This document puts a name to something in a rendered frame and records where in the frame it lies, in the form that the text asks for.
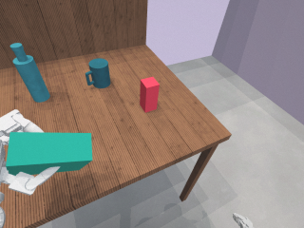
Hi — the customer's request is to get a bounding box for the right robot hand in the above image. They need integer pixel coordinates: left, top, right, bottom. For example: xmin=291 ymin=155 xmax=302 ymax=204
xmin=233 ymin=213 xmax=254 ymax=228

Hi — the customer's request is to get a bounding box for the sponge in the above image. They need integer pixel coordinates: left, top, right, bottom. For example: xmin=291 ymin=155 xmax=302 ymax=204
xmin=6 ymin=132 xmax=93 ymax=176

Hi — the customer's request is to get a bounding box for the left robot hand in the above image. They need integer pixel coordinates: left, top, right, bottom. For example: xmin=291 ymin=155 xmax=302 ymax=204
xmin=0 ymin=109 xmax=60 ymax=196

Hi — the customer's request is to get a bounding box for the table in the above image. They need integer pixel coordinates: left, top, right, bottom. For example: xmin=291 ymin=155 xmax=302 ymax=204
xmin=0 ymin=0 xmax=232 ymax=228

